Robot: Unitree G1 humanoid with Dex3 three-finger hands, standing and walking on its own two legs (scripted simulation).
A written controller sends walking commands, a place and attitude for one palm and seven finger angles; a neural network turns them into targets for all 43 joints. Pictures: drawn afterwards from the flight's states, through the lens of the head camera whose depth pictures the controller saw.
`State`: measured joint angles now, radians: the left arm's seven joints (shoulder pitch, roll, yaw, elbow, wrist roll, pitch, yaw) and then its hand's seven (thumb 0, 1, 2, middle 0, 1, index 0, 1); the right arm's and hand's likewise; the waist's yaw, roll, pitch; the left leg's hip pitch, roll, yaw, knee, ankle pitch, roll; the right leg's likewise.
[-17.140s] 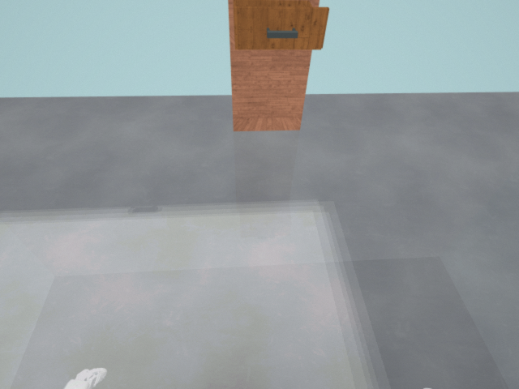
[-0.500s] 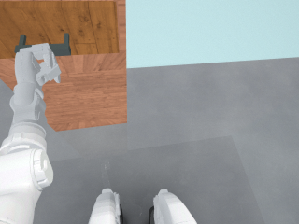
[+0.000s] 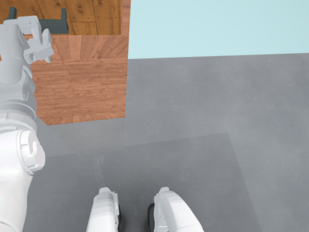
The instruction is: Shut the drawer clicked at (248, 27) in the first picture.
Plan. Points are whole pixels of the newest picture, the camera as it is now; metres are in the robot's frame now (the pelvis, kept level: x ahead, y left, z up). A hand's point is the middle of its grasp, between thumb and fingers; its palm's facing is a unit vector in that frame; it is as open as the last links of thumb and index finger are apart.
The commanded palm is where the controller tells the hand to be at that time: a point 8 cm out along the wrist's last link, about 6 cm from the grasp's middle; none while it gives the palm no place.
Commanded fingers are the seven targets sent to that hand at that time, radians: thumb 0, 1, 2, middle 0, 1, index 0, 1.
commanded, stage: pull the fist back off the drawer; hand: left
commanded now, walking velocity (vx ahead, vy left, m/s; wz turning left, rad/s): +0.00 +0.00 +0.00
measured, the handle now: (38, 19) +0.62 +0.23 +0.07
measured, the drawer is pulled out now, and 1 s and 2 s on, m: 0.00 0.00 0.00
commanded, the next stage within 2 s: draw the hand back to the body in 0.70 s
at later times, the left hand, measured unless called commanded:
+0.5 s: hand (50, 46) +0.55 +0.20 +0.07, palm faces +0.10 -0.99 -0.03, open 2.8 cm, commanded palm +0.52 +0.22 +0.08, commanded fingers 0.00 0.90 0.90 -1.40 -1.60 -1.40 -1.60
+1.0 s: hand (40, 56) +0.49 +0.20 +0.10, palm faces +0.08 -1.00 -0.04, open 3.3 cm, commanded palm +0.45 +0.24 +0.12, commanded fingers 0.00 0.90 0.90 -1.40 -1.60 -1.40 -1.60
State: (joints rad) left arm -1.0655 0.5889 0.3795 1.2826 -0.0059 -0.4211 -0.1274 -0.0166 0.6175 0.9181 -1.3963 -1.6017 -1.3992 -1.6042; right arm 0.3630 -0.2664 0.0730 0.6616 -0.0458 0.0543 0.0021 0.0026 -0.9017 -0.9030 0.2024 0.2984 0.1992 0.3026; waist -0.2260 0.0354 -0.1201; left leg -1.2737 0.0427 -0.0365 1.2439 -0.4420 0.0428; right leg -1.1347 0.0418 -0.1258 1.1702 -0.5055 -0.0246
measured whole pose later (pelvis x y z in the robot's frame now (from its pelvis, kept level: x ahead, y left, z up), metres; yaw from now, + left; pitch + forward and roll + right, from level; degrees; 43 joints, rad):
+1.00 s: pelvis +0.06 +0.01 +0.05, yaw -1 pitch +21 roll -4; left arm -0.47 0.36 0.32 0.67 -0.16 -0.36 -0.13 0.02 0.90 0.90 -1.39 -1.60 -1.40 -1.60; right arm 0.35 -0.25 0.01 0.58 0.02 0.10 0.03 0.01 -0.90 -0.90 0.20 0.30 0.20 0.30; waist -0.11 0.04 -0.14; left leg -0.94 0.05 0.03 1.04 -0.47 0.05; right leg -0.83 0.05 -0.05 0.97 -0.50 -0.01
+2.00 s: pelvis +0.06 -0.01 +0.12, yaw +1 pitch -3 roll -1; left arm 0.54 0.35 0.27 -0.45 -0.10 -0.10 0.10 0.01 0.89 0.90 -1.40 -1.60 -1.40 -1.60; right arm 0.21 -0.24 0.03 0.59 0.01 -0.07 -0.06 0.01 -0.90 -0.90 0.20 0.30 0.20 0.30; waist 0.05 0.08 -0.01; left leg -0.15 0.00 0.04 0.46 -0.25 0.02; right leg -0.05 0.03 -0.03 0.40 -0.29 -0.03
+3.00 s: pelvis -0.03 +0.01 +0.10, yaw +1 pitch +0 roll -2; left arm 0.64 0.36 0.36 -0.57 -0.04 -0.22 0.14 0.01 0.89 0.90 -1.40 -1.60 -1.40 -1.60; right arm 0.19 -0.22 0.00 0.54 0.00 -0.05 -0.07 0.01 -0.90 -0.90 0.20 0.30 0.20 0.30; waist 0.01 0.05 0.04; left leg -0.42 0.00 0.03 0.60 -0.24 0.05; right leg -0.32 0.02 -0.04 0.52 -0.20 0.00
